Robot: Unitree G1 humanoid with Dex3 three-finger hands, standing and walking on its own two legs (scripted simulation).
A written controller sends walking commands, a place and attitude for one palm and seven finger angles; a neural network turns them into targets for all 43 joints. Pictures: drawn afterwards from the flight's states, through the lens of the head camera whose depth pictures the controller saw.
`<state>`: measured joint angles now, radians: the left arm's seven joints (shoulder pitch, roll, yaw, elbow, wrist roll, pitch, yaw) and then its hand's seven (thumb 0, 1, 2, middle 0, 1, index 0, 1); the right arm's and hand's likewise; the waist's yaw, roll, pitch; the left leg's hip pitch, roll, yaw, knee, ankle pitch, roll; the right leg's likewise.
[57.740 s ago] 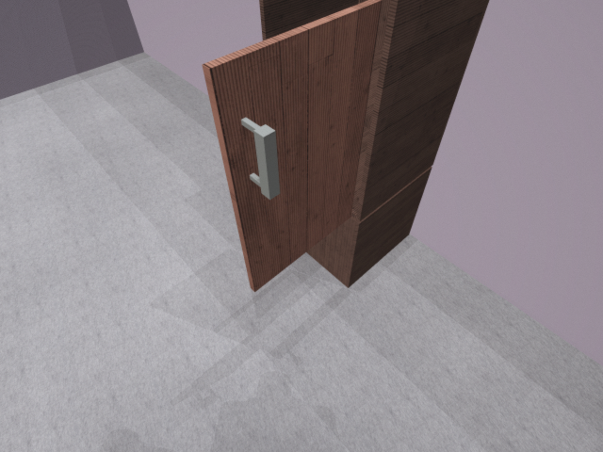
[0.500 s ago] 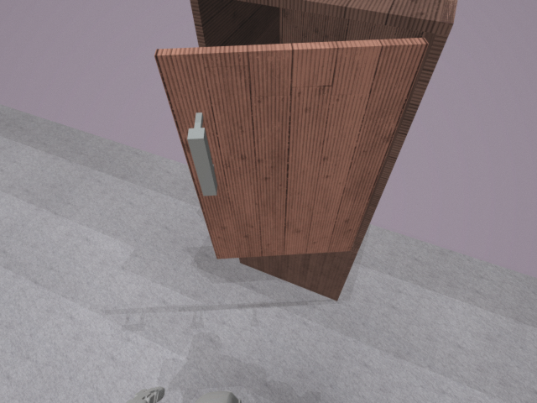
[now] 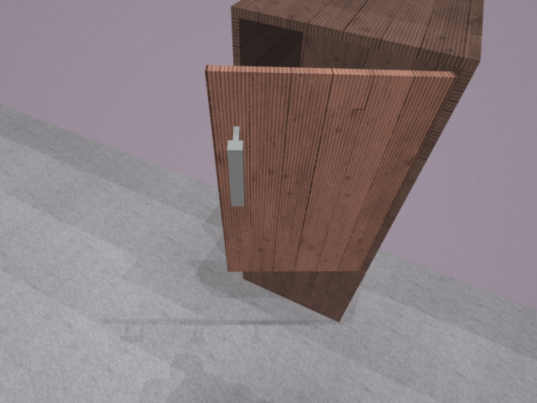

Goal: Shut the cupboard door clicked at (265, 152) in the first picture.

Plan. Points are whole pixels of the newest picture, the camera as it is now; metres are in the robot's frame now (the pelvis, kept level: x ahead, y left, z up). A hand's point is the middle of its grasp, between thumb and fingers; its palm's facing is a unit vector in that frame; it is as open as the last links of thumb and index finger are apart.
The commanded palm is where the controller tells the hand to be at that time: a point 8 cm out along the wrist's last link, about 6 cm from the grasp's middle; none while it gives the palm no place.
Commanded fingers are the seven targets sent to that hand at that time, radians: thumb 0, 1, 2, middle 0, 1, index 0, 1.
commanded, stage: come to a stop and stand still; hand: left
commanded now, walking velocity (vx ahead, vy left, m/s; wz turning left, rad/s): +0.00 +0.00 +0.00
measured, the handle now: (237, 167) +0.48 +0.10 +0.08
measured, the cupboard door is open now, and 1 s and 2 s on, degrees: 27 27 27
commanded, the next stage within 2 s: look again from close up in 0.66 s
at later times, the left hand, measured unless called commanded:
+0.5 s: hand out of the picture +0.04 +0.16 -0.18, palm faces +0.03 -0.98 -0.17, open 7.3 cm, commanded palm none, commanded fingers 0.00 0.90 0.90 -0.20 -0.30 -0.20 -0.30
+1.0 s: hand out of the picture +0.05 +0.19 -0.18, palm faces +0.05 -0.97 -0.25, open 7.3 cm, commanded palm none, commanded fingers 0.00 0.90 0.90 -0.20 -0.30 -0.20 -0.30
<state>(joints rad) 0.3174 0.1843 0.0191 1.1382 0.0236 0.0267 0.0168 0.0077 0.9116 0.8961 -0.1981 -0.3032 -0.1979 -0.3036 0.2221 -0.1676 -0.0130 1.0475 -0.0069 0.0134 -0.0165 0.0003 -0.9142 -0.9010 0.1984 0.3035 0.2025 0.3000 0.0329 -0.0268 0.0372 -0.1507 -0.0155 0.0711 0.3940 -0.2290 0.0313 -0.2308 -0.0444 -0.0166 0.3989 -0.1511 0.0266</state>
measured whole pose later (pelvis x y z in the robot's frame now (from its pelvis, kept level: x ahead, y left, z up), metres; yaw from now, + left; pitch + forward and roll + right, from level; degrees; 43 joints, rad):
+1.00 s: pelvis +0.03 +0.00 -0.01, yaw +1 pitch -2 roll +0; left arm 0.27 0.21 0.01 1.05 0.02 -0.01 0.03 0.01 0.91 0.90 -0.20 -0.30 -0.20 -0.30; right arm 0.22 -0.22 -0.03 1.03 -0.01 -0.02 -0.04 0.00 -0.90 -0.90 0.20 0.30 0.20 0.30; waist 0.00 0.01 0.03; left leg -0.13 0.00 0.04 0.51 -0.34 0.02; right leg -0.20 -0.04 -0.05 0.51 -0.27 0.02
